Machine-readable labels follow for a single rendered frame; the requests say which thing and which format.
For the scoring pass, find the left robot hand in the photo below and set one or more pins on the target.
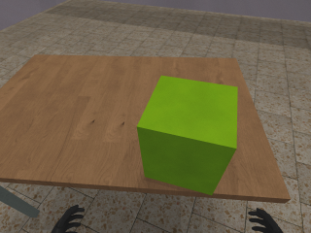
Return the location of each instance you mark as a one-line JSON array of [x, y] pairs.
[[63, 224]]

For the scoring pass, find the right robot hand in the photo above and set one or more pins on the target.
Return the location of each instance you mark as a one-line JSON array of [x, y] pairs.
[[270, 225]]

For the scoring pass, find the table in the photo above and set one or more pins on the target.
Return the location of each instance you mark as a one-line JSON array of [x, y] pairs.
[[71, 121]]

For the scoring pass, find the carton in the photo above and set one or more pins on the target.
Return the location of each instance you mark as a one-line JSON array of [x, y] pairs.
[[188, 133]]

